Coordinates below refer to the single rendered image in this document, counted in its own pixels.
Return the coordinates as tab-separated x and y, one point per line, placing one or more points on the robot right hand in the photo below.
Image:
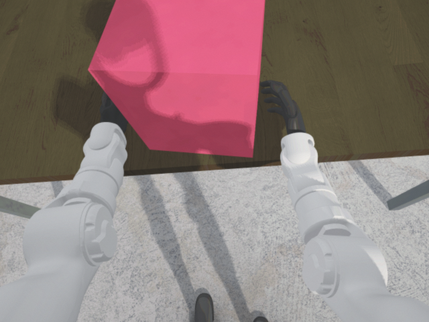
289	108

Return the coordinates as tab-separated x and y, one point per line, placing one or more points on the robot left hand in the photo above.
110	113

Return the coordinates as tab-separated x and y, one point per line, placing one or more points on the left robot foot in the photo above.
204	310

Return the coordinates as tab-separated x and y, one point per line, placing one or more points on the right robot upper arm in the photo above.
350	274

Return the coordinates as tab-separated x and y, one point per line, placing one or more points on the right robot forearm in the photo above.
317	207

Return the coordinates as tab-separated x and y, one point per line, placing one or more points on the left robot upper arm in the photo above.
64	247

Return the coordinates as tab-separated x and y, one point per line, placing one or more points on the table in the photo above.
357	69

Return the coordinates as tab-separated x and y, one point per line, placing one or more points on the carton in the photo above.
185	73

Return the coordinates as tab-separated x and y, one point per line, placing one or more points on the left robot forearm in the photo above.
101	171

